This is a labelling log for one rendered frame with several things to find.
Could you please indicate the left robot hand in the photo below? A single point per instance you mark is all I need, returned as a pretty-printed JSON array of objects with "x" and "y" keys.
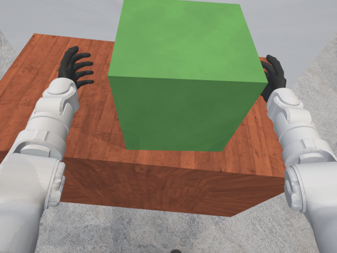
[{"x": 68, "y": 67}]

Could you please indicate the left robot forearm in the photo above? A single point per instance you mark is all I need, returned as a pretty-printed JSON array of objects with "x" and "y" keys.
[{"x": 50, "y": 122}]

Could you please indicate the pedestal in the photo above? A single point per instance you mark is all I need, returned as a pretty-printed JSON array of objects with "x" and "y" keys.
[{"x": 101, "y": 171}]

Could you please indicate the robot right upper arm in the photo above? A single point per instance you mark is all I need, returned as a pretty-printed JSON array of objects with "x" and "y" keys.
[{"x": 311, "y": 188}]

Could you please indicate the right robot forearm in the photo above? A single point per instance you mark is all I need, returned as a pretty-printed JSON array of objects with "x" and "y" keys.
[{"x": 296, "y": 132}]

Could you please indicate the right robot hand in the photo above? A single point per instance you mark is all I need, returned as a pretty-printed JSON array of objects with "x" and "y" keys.
[{"x": 274, "y": 75}]

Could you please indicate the robot left upper arm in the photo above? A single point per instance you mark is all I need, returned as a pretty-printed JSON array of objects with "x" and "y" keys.
[{"x": 29, "y": 184}]

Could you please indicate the carton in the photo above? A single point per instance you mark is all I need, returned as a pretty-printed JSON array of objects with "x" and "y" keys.
[{"x": 183, "y": 74}]

